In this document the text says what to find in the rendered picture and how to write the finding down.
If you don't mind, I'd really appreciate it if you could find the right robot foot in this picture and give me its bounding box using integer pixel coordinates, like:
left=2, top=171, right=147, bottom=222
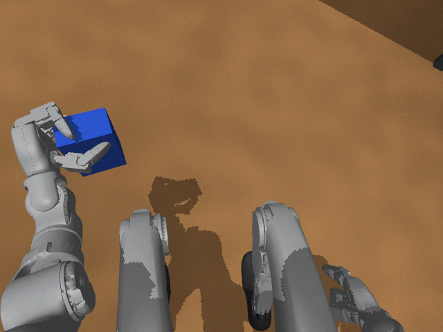
left=242, top=251, right=271, bottom=331

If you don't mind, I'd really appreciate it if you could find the left robot hand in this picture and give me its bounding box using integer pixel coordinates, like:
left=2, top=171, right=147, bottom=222
left=11, top=102, right=111, bottom=178

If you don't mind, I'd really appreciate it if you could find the right robot arm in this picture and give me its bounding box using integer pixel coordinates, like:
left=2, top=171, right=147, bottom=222
left=358, top=307, right=404, bottom=332

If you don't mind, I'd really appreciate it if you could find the right robot hand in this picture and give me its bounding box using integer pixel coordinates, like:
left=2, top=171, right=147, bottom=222
left=322, top=264, right=380, bottom=325

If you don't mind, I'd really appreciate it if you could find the carton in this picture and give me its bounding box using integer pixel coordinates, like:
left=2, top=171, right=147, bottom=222
left=53, top=107, right=127, bottom=177

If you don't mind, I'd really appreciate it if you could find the left robot arm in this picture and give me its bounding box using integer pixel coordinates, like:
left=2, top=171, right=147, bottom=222
left=0, top=171, right=96, bottom=332

